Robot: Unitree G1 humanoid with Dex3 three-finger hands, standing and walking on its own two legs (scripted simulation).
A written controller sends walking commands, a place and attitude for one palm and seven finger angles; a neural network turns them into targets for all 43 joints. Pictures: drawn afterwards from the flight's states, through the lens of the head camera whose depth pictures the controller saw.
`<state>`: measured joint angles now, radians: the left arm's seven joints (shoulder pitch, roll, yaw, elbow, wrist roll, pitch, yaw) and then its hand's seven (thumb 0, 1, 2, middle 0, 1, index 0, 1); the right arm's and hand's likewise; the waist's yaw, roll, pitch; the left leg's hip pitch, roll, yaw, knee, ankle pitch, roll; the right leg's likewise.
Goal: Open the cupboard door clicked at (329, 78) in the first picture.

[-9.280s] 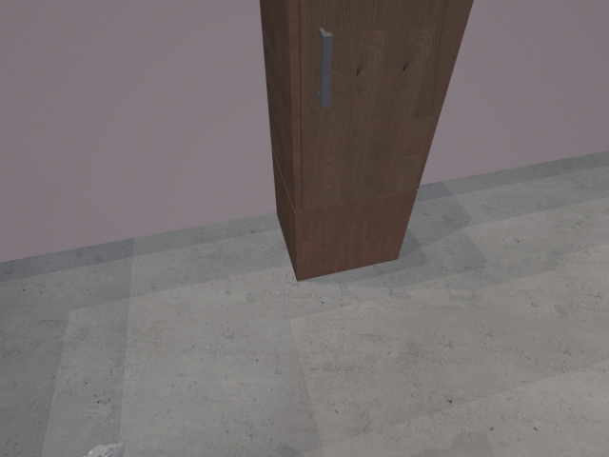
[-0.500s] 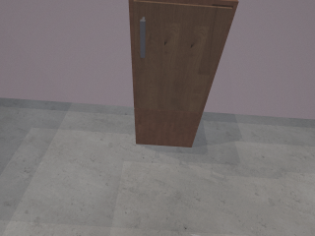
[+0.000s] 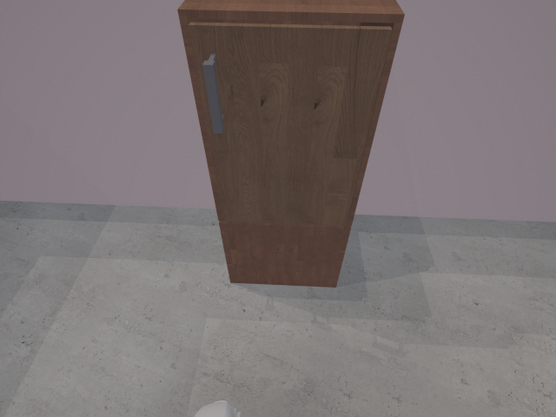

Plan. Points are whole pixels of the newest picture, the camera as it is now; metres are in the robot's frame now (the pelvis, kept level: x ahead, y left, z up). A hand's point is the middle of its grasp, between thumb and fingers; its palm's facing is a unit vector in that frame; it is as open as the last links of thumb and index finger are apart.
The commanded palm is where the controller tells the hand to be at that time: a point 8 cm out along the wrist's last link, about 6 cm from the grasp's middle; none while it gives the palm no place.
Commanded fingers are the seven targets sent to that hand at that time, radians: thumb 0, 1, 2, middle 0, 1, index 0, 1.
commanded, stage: take the last steps up to it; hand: left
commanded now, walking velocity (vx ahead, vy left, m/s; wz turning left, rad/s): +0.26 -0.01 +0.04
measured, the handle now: (215, 94) +0.72 +0.18 +0.11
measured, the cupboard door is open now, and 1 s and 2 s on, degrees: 0 0 0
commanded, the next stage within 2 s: come to a stop and stand still in 0.28 s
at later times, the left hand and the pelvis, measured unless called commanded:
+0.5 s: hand (164, 402) +0.19 +0.21 -0.18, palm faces +0.06 -0.98 -0.18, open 7.4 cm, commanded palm none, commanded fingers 0.00 0.90 0.90 -0.20 -0.30 -0.20 -0.30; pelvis +0.16 +0.03 +0.00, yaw +0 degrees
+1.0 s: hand (159, 394) +0.20 +0.23 -0.19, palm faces +0.09 -0.98 -0.20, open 7.4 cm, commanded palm none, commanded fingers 0.00 0.90 0.90 -0.20 -0.30 -0.20 -0.30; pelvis +0.13 +0.04 -0.02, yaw +1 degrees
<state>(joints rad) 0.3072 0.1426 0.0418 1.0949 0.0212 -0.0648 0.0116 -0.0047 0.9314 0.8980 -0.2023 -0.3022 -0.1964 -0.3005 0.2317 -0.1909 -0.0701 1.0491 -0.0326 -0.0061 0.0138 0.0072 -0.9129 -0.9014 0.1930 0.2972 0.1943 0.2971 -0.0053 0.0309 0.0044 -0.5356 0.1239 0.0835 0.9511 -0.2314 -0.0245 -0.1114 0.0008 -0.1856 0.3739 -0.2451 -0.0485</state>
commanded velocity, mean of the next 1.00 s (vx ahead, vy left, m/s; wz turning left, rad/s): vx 0.01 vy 0.00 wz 0.00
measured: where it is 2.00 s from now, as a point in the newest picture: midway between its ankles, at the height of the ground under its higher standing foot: outside the picture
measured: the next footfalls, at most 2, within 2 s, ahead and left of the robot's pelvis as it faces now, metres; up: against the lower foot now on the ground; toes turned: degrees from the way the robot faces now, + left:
left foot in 0.18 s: +0.20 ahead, +0.13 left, +0.00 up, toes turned +9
right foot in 0.58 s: +0.27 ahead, -0.12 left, +0.00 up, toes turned -6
